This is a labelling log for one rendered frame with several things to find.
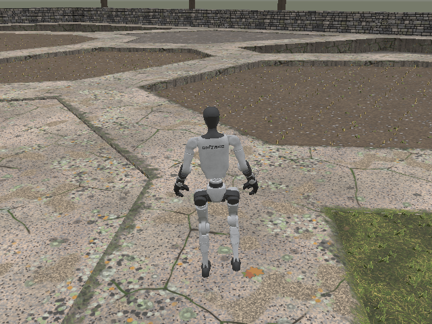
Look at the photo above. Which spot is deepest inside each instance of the robot right forearm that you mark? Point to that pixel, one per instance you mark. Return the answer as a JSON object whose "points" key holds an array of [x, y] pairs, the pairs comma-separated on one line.
{"points": [[249, 174]]}

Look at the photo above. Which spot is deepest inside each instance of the robot right hand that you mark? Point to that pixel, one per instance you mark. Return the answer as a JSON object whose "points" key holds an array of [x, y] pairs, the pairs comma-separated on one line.
{"points": [[248, 185]]}

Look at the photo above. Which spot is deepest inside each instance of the robot right upper arm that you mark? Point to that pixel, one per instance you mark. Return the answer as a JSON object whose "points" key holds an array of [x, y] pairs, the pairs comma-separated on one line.
{"points": [[238, 151]]}

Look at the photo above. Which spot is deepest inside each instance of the robot left forearm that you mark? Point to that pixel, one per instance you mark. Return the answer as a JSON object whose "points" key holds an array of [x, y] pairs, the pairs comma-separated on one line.
{"points": [[181, 177]]}

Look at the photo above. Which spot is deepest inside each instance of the robot right thigh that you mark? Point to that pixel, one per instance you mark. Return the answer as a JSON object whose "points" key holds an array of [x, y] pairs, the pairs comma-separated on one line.
{"points": [[232, 197]]}

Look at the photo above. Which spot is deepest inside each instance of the robot right shin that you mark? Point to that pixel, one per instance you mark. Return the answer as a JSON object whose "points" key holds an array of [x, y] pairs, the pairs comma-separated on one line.
{"points": [[235, 239]]}

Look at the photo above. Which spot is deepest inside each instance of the robot left hand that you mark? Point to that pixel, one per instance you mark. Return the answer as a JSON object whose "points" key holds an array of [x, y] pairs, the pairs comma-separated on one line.
{"points": [[177, 188]]}

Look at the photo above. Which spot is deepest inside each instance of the robot left upper arm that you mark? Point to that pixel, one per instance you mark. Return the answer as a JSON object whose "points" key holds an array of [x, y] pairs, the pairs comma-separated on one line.
{"points": [[188, 155]]}

